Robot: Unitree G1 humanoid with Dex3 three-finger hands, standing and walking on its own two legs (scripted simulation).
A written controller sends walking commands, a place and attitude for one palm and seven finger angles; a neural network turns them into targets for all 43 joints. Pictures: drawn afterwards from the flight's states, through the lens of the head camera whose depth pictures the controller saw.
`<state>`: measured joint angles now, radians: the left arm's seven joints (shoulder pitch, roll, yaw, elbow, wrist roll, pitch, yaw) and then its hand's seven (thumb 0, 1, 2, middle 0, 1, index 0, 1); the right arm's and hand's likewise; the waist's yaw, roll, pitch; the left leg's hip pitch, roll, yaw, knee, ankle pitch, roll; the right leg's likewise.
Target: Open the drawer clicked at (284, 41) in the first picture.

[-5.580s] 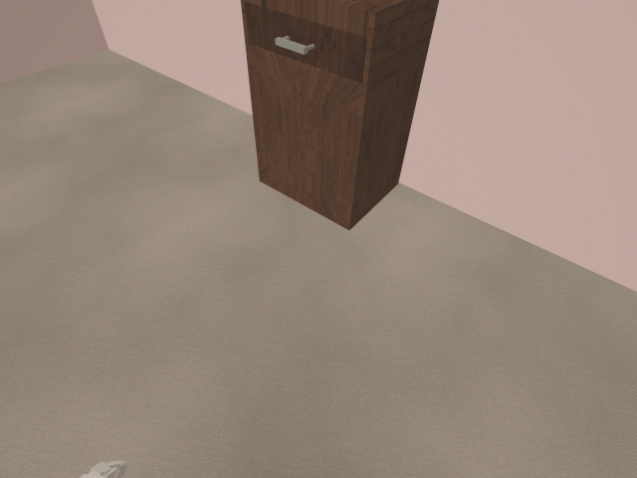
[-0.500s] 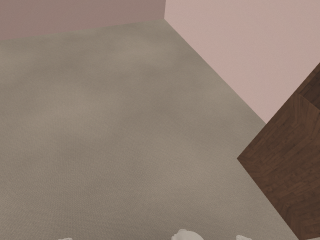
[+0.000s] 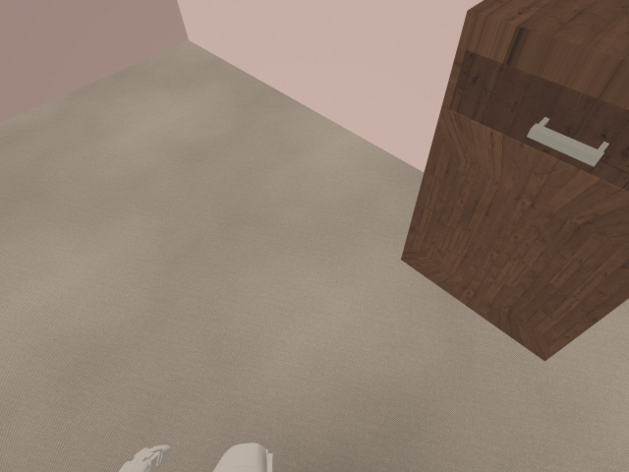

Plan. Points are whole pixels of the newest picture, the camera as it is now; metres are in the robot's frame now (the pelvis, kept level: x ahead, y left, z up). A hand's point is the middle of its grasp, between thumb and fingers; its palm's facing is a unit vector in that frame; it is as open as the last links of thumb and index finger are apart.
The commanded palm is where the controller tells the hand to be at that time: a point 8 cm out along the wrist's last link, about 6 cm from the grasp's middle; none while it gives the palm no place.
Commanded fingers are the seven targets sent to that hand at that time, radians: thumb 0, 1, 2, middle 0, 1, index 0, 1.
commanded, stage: turn to face it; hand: left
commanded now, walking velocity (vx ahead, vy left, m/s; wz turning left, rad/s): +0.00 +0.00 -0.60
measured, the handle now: (568, 139) +0.69 -0.46 -0.02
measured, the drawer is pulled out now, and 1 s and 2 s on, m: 0.00 0.00 0.00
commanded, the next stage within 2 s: take the last steps up to it in 1.16 s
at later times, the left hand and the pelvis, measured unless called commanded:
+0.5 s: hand out of the picture +0.11 +0.24 -0.17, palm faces -0.24 -0.94 -0.22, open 7.4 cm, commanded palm none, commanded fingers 0.00 0.90 0.90 -0.20 -0.30 -0.20 -0.30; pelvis -0.02 +0.05 +0.01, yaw -19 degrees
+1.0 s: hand out of the picture +0.14 +0.12 -0.15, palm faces -0.52 -0.82 -0.25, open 7.4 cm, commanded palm none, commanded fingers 0.00 0.90 0.90 -0.20 -0.30 -0.20 -0.30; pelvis -0.05 +0.00 +0.00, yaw -33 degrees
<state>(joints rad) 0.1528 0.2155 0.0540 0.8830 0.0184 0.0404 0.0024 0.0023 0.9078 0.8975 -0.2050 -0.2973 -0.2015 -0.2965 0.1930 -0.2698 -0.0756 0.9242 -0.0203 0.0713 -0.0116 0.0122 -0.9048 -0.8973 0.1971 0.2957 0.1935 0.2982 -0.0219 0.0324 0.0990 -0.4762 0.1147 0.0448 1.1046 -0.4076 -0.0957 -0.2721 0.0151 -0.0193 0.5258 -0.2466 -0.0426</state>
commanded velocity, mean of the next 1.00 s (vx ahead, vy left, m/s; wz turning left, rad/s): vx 0.00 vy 0.00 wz -0.51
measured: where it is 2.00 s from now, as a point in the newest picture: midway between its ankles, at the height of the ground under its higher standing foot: outside the picture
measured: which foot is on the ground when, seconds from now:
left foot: up 0.00-0.22, down 0.24-0.68, up 0.70-1.00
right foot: down 0.00-0.26, up 0.28-0.66, down 0.68-1.00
